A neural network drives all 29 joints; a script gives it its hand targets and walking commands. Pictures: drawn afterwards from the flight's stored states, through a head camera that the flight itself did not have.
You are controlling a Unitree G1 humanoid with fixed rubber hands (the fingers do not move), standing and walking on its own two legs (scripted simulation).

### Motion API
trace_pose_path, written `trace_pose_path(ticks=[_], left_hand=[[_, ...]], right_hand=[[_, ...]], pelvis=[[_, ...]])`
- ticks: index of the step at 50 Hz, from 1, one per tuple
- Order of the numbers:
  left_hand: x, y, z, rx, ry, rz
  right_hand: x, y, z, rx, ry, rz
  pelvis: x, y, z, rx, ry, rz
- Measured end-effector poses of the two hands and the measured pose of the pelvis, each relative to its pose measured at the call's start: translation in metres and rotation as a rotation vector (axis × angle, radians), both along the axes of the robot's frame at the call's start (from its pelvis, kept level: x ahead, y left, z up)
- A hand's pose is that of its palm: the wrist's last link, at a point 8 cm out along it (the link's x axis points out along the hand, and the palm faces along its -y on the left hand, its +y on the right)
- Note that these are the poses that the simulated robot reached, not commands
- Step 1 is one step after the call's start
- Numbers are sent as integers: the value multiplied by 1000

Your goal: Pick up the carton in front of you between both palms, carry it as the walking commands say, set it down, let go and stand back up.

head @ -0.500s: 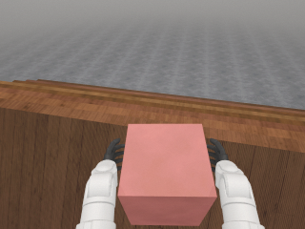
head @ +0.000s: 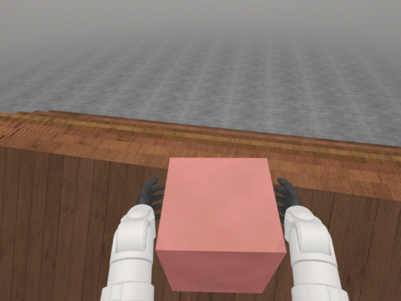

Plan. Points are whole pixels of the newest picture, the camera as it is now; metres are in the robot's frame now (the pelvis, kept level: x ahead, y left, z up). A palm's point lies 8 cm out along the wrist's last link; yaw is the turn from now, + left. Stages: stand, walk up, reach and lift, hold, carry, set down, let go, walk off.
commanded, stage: hold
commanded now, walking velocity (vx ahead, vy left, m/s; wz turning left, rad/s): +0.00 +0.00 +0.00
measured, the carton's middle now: (217, 227) +0.30 +0.00 -0.02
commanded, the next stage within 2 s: carry in 0.08 s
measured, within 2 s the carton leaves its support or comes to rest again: neither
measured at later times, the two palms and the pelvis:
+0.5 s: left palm (155, 162) +0.39 +0.14 +0.10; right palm (291, 168) +0.38 -0.16 +0.09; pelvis +0.12 +0.00 -0.01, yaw -4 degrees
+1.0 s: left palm (169, 109) +0.63 +0.14 +0.08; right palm (271, 117) +0.59 -0.16 +0.08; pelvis +0.39 +0.02 +0.00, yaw -5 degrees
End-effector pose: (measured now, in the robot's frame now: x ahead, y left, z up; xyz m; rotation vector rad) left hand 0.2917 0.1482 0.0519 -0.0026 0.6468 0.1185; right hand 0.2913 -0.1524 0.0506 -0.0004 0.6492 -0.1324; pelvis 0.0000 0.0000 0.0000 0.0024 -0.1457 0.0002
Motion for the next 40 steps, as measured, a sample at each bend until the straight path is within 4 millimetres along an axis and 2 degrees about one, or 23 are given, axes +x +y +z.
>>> trace_pose_path(ticks=[9,16,20,23,27,30,35,37,40], left_hand=[[7,-3,3,11,-5,-5],[41,-3,29,-8,-105,-5],[63,3,40,-19,-135,0],[85,-3,44,-18,-109,-8],[116,-18,40,-32,-83,-16],[131,-18,31,-58,-33,8],[157,-2,23,-71,22,86],[177,6,21,-80,11,105],[217,13,15,-88,-30,94]], right_hand=[[7,-2,2,-4,-4,2],[36,-2,30,12,-106,-29],[59,4,43,24,-136,-41],[75,-2,43,37,-111,-63],[97,-17,37,49,-86,-107],[118,-18,34,40,-37,-100],[165,-1,30,62,18,-55],[187,6,27,63,8,-55],[221,11,19,52,-32,-93]], pelvis=[[11,-2,-2,-2,63,-7],[41,3,-10,-4,155,2],[74,8,-13,11,196,-36],[100,7,-11,-4,221,-66],[136,-2,-15,-25,237,-33],[166,-8,-11,-2,259,-6],[218,-4,-4,32,267,-23],[241,2,-8,33,256,-29],[280,12,-23,35,227,-56]])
